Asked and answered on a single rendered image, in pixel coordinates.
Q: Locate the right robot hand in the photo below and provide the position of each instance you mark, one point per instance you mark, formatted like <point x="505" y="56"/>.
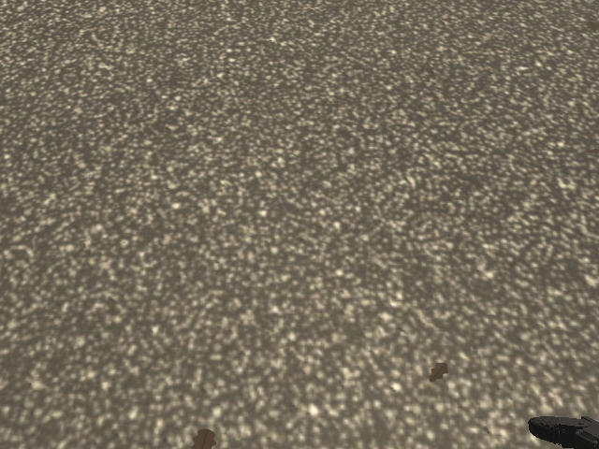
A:
<point x="569" y="432"/>

